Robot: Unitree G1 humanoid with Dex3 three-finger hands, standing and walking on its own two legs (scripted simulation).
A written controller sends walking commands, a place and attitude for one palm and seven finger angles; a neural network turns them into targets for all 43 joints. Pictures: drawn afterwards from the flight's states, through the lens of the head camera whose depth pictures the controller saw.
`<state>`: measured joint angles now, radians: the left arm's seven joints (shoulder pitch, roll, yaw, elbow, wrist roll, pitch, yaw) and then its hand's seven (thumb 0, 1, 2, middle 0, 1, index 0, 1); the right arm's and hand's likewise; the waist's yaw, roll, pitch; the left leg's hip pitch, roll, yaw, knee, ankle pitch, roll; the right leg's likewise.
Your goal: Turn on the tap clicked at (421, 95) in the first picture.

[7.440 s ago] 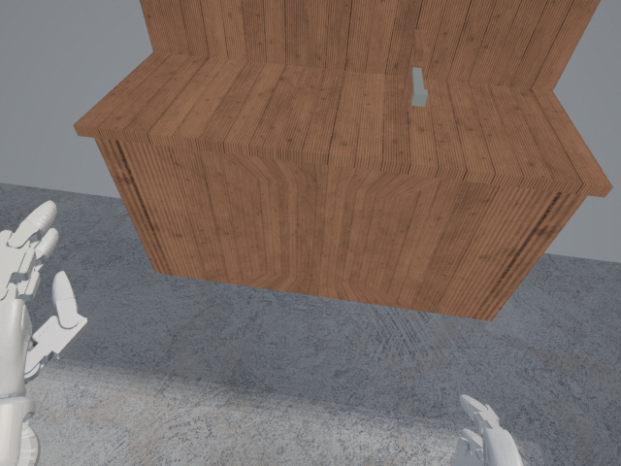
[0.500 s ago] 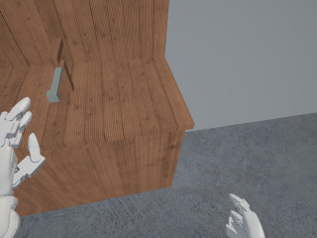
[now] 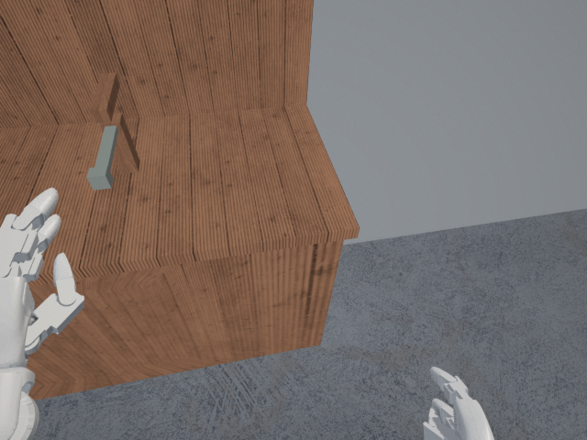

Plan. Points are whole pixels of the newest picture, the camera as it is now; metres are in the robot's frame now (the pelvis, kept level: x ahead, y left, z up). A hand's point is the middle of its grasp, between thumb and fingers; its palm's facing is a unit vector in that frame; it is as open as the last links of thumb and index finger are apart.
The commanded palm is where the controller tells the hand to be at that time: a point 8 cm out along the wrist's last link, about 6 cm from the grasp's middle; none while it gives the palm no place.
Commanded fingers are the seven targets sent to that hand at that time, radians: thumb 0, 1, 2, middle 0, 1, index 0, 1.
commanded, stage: shuffle to correct the standing spot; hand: left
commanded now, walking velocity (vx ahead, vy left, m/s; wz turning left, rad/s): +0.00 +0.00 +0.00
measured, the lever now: (100, 178) +0.47 +0.37 +0.07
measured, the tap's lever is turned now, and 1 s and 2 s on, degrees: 0 0 0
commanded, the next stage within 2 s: come to a stop and stand still in 1.02 s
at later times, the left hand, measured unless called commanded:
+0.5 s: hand (115, 254) +0.27 +0.23 +0.15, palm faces +0.35 -0.86 -0.37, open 7.4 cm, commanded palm +0.21 +0.27 +0.17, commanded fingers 0.00 0.90 0.90 -0.20 -0.30 -0.20 -0.30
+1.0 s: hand (128, 201) +0.35 +0.24 +0.16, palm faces +0.31 -0.83 -0.46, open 7.4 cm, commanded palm +0.30 +0.29 +0.17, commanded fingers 0.00 0.90 0.90 -0.20 -0.30 -0.20 -0.30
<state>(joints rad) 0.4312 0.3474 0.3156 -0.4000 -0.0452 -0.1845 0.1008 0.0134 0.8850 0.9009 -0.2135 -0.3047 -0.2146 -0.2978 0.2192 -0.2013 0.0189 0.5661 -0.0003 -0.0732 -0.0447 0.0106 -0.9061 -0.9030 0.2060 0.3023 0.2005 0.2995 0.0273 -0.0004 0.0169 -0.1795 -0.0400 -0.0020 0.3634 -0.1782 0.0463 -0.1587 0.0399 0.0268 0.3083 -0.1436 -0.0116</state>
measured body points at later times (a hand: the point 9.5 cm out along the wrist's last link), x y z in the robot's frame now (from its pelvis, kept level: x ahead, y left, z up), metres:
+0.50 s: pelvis +0.04 +0.00 -0.02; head +0.05 +0.00 +0.43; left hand +0.25 +0.28 +0.17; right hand +0.20 -0.24 -0.10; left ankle +0.01 +0.08 -0.75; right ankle +0.01 -0.11 -0.75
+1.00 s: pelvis +0.11 +0.02 -0.03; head +0.14 +0.01 +0.42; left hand +0.32 +0.29 +0.18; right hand +0.24 -0.23 -0.13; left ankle +0.13 +0.16 -0.67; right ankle +0.16 -0.06 -0.75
